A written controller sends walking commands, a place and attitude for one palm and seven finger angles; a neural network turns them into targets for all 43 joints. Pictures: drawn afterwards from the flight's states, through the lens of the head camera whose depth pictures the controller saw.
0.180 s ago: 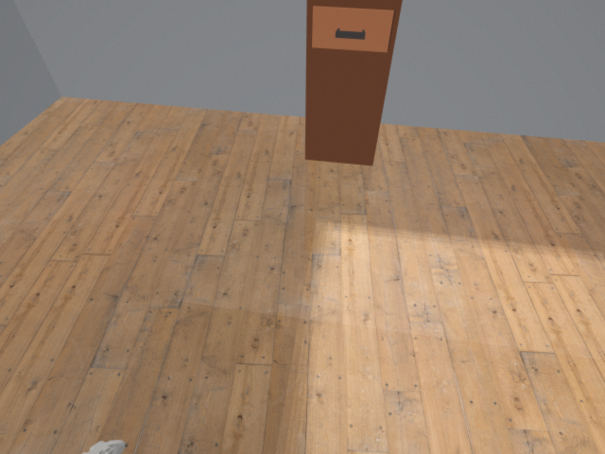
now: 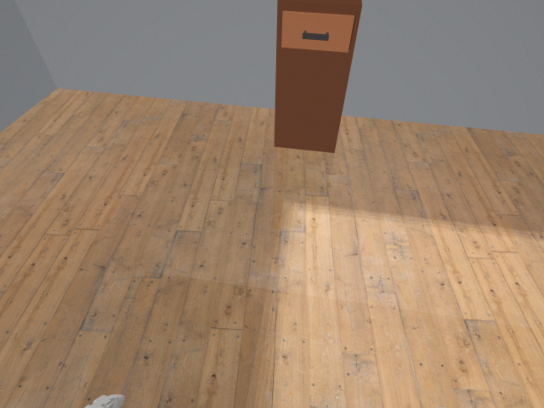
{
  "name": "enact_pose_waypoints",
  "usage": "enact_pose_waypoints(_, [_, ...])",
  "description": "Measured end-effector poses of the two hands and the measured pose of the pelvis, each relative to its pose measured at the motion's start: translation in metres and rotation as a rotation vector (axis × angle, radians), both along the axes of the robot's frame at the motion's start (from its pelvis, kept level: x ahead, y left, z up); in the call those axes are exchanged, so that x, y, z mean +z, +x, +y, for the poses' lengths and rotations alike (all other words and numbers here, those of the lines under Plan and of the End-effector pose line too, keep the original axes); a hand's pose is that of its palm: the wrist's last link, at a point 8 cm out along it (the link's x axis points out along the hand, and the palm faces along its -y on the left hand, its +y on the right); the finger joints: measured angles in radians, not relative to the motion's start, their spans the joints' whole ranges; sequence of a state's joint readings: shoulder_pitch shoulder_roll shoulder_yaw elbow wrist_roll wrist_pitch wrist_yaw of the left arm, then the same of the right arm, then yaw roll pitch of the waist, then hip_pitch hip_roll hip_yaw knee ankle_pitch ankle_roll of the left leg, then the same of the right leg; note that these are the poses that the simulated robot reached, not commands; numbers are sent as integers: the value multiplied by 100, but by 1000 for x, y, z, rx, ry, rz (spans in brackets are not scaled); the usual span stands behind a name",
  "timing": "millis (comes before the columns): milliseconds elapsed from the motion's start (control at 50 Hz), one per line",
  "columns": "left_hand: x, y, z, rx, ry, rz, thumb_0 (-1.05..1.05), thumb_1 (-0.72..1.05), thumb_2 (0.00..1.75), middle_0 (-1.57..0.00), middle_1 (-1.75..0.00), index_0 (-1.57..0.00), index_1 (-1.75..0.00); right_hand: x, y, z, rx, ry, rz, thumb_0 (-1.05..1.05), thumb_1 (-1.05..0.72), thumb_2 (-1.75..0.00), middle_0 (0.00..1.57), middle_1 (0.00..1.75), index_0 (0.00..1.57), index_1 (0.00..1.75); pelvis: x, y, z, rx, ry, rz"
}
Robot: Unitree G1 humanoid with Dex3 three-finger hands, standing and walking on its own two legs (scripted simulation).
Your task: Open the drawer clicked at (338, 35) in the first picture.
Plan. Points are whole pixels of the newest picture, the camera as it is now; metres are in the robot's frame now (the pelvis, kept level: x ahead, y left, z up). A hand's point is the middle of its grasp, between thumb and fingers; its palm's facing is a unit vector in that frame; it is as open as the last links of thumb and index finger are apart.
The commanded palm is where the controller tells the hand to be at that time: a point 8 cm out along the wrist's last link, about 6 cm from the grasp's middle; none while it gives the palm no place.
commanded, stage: stand and wait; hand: left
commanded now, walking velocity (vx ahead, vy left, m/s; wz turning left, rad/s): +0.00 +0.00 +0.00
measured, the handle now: (315, 35) +1.69 -0.11 -0.08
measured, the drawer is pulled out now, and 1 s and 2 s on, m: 0.00 0.00 0.00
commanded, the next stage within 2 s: look at it before walking up in 0.64 s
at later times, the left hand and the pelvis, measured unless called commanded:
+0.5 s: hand out of the picture +0.05 +0.25 -0.15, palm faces -0.03 -0.94 -0.34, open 7.4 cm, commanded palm none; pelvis -0.01 +0.00 +0.00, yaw +0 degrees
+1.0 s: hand out of the picture +0.07 +0.24 -0.15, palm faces -0.03 -0.94 -0.34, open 7.4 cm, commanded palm none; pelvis -0.01 +0.00 +0.01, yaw +0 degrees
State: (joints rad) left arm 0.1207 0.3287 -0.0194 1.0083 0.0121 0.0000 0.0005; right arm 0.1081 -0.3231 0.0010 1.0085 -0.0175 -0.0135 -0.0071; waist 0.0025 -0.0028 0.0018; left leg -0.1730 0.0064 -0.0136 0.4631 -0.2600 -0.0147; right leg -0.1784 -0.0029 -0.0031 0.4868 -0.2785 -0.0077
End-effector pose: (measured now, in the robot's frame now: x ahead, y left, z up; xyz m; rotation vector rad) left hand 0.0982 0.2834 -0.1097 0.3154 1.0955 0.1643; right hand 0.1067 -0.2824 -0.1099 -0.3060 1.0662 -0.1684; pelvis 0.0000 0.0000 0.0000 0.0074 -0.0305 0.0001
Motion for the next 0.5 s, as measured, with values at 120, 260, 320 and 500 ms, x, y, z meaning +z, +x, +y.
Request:
enact_pose_waypoints(120, [-4, -14, -2, 15, -10, 33, 1, 90, 90, -20, -30, -21, -30, -1, -9, 0, -4, -1, 26, 1, -90, -90, 20, 30, 20, 30, 1, -4, -1, 1, -1, -2])
enact_pose_waypoints(260, [-7, -37, 4, 35, -2, 92, 1, 90, 90, -20, -30, -21, -30, -3, -29, -6, -23, -12, 86, 1, -90, -90, 20, 30, 20, 30, 3, -7, -1, 1, -3, -3])
enact_pose_waypoints(320, [-7, -44, 7, 41, 4, 116, 1, 90, 90, -20, -30, -21, -30, -4, -38, -9, -30, -16, 110, 1, -90, -90, 20, 30, 20, 30, 3, -9, -1, 0, -3, -3])
enact_pose_waypoints(500, [-6, -53, 12, 49, 14, 139, 1, 90, 90, -20, -30, -20, -30, -6, -53, -11, -45, -19, 150, 1, -90, -90, 20, 30, 20, 30, 4, -11, 0, 0, -3, -3])
